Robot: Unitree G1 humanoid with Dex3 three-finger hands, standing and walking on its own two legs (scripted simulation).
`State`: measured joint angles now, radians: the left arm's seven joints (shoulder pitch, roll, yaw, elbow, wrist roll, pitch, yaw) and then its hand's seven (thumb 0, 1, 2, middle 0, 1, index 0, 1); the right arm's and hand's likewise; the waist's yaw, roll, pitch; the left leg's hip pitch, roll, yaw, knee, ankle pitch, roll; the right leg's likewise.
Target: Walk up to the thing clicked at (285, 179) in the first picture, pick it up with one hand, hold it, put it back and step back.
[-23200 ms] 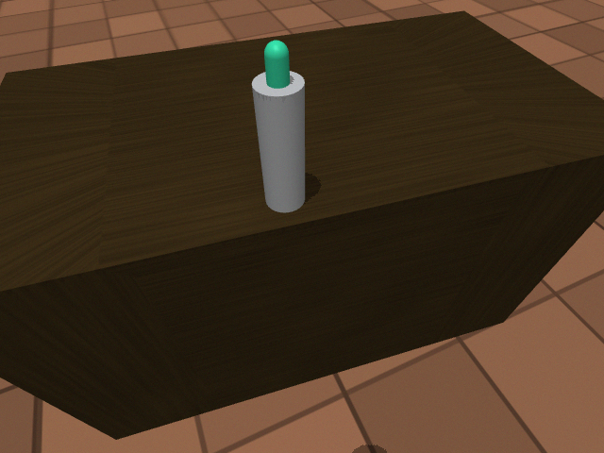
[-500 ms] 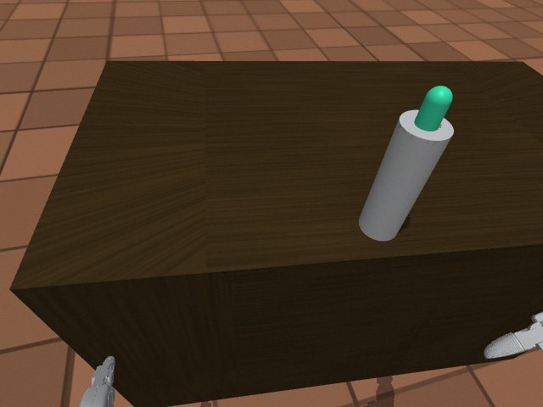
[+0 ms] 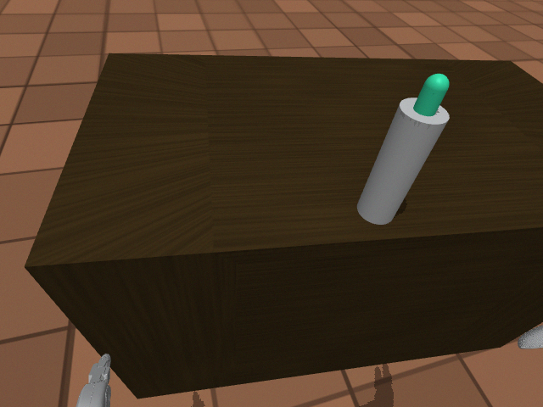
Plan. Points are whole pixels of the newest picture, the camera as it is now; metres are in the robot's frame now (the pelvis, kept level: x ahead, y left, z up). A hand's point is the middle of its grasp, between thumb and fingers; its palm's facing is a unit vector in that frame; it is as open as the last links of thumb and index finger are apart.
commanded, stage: home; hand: right
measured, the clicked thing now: (402, 155) +0.44 -0.21 +0.16
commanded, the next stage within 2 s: none
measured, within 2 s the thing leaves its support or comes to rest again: neither
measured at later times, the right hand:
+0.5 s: hand (439, 350) +0.18 -0.21 +0.05, palm faces +0.11 +0.95 -0.30, open 17.5 cm
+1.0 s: hand (378, 366) +0.21 -0.19 -0.11, palm faces +0.07 +0.97 -0.23, open 17.5 cm
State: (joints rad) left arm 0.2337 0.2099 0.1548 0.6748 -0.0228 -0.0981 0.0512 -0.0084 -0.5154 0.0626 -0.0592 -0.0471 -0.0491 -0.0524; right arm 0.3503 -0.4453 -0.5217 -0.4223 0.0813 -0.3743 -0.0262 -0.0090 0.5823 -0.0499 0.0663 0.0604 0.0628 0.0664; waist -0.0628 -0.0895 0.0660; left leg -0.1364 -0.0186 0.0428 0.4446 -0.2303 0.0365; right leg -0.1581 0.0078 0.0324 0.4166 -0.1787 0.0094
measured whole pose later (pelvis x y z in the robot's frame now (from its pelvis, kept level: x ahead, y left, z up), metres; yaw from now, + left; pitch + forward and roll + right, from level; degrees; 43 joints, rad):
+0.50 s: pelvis +0.01 -0.02 +0.00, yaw +1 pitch -3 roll +0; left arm 0.22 0.16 0.07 0.61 -0.02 -0.10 0.02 0.00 0.49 0.70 -0.18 -0.24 -0.17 -0.24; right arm 0.59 -0.23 -0.11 -0.17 0.04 -0.27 0.02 -0.01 0.56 -0.05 0.07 0.05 0.06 0.06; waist -0.03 -0.05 0.09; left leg -0.16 0.00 0.02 0.44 -0.23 0.01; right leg -0.18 0.02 0.01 0.42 -0.19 -0.02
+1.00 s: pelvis +0.03 -0.01 -0.01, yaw +2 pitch +2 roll +0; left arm 0.21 0.21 -0.01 0.68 0.00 -0.05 0.06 0.01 0.90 0.90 -0.21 -0.30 -0.20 -0.30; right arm 0.24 -0.18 -0.02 0.55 0.02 -0.13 -0.08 -0.01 0.56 -0.04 0.06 0.05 0.05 0.05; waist 0.00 0.00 0.05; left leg -0.25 -0.02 0.01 0.52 -0.29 0.02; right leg -0.28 0.01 0.00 0.51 -0.27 -0.01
